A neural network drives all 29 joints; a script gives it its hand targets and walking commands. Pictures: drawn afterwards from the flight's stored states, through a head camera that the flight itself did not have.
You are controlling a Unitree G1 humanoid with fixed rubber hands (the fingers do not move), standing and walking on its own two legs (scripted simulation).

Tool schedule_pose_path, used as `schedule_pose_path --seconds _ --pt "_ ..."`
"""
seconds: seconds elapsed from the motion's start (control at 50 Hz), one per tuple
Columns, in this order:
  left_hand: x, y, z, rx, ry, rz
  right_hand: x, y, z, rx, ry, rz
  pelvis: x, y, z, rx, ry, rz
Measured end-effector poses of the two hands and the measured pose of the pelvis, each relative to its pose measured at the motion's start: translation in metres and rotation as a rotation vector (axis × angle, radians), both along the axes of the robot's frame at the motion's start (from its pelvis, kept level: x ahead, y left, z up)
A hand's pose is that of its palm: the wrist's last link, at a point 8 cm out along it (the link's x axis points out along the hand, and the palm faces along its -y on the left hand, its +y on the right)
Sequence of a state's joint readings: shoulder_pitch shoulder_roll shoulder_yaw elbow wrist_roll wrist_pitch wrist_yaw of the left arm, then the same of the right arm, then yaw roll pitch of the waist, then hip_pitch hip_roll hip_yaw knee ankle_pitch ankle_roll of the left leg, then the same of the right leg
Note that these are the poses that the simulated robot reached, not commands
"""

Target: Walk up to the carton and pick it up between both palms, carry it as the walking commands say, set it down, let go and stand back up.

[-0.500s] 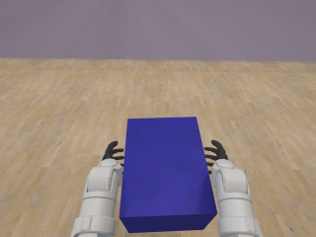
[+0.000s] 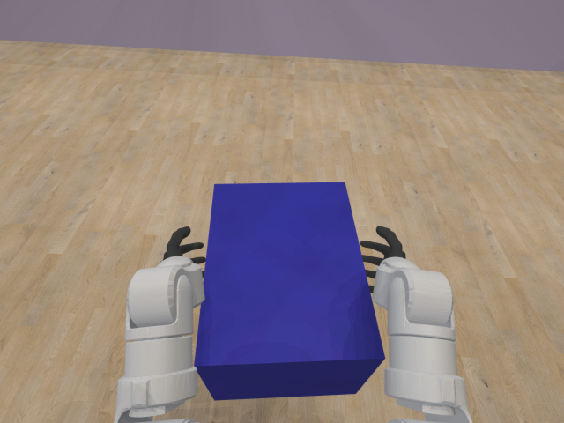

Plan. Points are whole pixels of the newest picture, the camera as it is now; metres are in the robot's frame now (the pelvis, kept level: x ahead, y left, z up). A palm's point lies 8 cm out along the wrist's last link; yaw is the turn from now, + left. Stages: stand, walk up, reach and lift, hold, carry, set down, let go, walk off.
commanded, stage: carry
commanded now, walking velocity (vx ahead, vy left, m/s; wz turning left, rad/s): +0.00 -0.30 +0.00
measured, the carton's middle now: (282, 285) +0.34 +0.03 +0.01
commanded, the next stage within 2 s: none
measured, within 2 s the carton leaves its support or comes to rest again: neither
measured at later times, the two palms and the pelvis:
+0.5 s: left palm (286, 296) +0.27 +0.03 +0.10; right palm (508, 282) +0.30 -0.26 +0.11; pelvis -0.02 -0.15 +0.01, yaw +2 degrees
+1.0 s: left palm (448, 344) +0.23 -0.17 +0.08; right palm out of the picture +0.26 -0.46 +0.10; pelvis -0.06 -0.35 +0.00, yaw +1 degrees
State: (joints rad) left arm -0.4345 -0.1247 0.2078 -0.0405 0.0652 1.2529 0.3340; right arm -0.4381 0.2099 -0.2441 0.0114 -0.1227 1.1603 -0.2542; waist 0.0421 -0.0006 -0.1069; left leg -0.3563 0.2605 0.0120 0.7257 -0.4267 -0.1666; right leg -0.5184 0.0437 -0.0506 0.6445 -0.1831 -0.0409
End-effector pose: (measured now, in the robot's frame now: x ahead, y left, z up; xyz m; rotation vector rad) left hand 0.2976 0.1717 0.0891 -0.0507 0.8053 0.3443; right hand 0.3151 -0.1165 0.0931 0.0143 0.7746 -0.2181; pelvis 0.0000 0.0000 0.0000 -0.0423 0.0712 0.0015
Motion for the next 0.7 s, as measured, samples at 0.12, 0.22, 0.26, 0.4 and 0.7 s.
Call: schedule_pose_path --seconds 0.12,0.22,0.26,0.4,0.7 --pt "0.008 -0.059 0.007 0.059 0.032 -0.060 -0.010 -0.059 -0.013 0.058 0.034 -0.055 -0.001 -0.035 0.007 0.032 0.013 0.040" --pt "-0.001 -0.079 0.003 0.025 0.020 -0.051 -0.014 -0.080 -0.005 0.026 0.021 -0.046 -0.009 -0.062 0.007 0.029 0.023 0.084" --pt "-0.008 -0.082 0.001 0.005 0.004 -0.030 -0.014 -0.083 0.000 0.010 0.006 -0.022 -0.012 -0.073 0.006 0.020 0.024 0.102" --pt "-0.034 -0.105 0.001 -0.034 -0.003 0.016 -0.018 -0.103 0.018 -0.014 -0.008 0.027 -0.016 -0.111 0.011 0.006 -0.017 0.066" --pt "-0.021 -0.266 0.000 0.046 0.026 -0.078 -0.039 -0.266 -0.011 0.047 0.022 -0.072 -0.028 -0.236 0.008 0.047 -0.007 0.045"
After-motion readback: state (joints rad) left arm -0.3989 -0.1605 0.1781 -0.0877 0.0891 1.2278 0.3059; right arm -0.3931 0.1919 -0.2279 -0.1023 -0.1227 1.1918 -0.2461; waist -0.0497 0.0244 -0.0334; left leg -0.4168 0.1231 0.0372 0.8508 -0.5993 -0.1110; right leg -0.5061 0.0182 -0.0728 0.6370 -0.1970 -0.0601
